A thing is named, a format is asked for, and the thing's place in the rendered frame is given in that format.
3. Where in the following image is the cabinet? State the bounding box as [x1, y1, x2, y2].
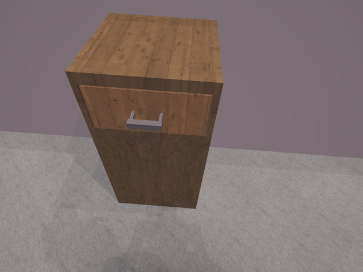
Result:
[65, 12, 223, 209]

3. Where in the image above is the handle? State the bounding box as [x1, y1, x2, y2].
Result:
[126, 111, 163, 131]

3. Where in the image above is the drawer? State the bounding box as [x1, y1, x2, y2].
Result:
[79, 85, 212, 135]

